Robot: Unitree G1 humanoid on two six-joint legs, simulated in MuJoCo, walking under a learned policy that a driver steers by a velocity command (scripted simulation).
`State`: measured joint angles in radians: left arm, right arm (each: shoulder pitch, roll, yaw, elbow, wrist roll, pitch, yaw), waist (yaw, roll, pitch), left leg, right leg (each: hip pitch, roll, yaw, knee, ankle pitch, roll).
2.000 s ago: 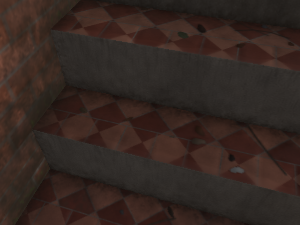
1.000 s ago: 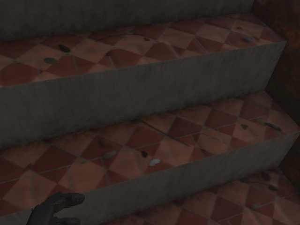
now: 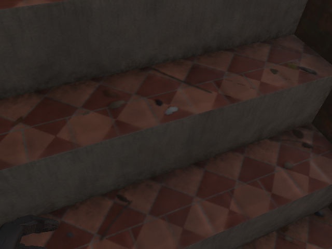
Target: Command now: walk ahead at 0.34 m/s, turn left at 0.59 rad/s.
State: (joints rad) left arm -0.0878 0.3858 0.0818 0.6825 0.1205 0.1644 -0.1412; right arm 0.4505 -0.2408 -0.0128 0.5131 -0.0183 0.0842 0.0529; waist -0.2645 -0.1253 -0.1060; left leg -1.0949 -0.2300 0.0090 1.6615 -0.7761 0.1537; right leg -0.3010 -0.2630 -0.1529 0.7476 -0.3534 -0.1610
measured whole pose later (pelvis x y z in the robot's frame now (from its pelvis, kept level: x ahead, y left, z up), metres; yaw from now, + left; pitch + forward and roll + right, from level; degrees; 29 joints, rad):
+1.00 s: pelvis +0.09 -0.05 +0.13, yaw +12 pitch +4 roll -4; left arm 0.57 0.12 0.06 0.90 0.05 -0.04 0.09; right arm -0.08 -0.21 0.00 0.57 -0.11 -0.03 -0.02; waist 0.20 0.09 0.02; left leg -0.73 -0.03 -0.06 1.63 -0.59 0.00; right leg -0.49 0.23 0.06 1.05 -0.63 -0.07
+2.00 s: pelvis +0.35 -0.20 +0.40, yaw -4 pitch +3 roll +3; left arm 0.14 0.13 -0.01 0.77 0.02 -0.04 -0.04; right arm 0.36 -0.13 0.00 1.14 -0.02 -0.06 0.00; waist 0.03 0.02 -0.11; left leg -0.50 -0.01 0.07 0.85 -0.40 0.04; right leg -1.05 0.04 0.23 1.89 -0.04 -0.14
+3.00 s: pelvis +0.66 -0.26 +0.66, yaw +24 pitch +7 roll +0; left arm -0.13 0.17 -0.04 0.62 0.11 -0.04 -0.08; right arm 0.61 -0.17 0.00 1.03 -0.06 -0.07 0.03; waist -0.17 0.06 -0.11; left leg -0.43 -0.13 -0.18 0.63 -0.30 0.09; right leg -1.13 0.08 0.11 2.13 -0.57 -0.15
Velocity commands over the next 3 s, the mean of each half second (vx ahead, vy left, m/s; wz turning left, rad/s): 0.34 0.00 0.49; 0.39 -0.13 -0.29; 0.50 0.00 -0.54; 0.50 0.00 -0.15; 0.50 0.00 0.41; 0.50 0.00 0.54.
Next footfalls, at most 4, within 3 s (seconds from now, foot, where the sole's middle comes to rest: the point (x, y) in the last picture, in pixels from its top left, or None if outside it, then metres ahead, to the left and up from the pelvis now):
0.18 right None -0.10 -0.08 -0.79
0.46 left None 0.07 0.24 -0.56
0.84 right None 0.10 -0.14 -0.57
1.08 left None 0.07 -0.03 -0.58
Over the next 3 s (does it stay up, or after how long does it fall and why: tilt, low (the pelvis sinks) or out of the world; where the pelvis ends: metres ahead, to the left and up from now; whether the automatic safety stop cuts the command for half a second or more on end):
stays up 0.66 -0.26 0.66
